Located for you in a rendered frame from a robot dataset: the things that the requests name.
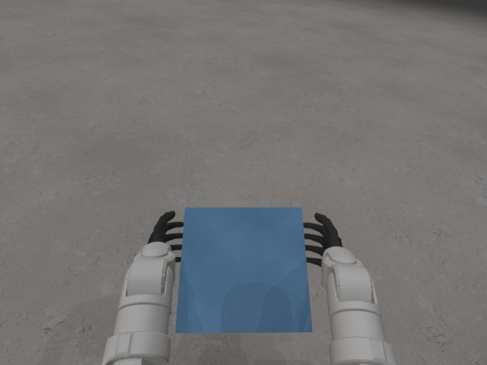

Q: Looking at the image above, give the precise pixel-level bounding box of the carton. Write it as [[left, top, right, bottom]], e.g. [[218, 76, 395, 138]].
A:
[[175, 208, 313, 333]]

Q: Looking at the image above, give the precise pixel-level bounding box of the left robot hand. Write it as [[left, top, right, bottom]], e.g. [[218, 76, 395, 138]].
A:
[[148, 211, 183, 262]]

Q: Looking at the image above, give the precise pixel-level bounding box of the left robot forearm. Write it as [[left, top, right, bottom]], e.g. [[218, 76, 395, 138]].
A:
[[101, 242, 176, 365]]

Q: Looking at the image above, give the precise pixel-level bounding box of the right robot forearm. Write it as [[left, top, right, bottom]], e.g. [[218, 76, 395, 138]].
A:
[[321, 246, 397, 365]]

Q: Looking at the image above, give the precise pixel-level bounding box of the right robot hand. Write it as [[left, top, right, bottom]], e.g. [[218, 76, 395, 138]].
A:
[[303, 213, 342, 267]]

